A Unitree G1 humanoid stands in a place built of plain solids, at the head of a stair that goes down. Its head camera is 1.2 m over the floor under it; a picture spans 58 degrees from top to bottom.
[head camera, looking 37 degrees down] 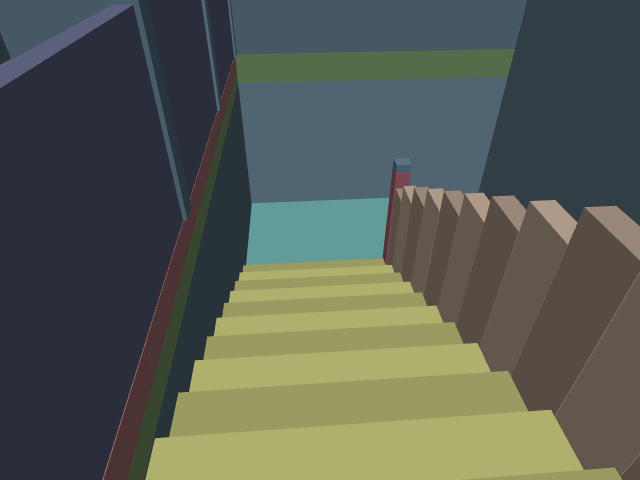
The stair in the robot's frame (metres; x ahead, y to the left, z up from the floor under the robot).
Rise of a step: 0.15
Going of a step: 0.29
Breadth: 1.48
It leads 4 degrees to the left of straight ahead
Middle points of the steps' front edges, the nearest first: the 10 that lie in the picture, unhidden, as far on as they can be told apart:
0.87 -0.14 -0.31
1.16 -0.12 -0.46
1.45 -0.10 -0.62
1.74 -0.08 -0.77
2.03 -0.05 -0.93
2.32 -0.03 -1.08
2.61 -0.01 -1.24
2.90 0.01 -1.39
3.19 0.03 -1.55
3.48 0.06 -1.70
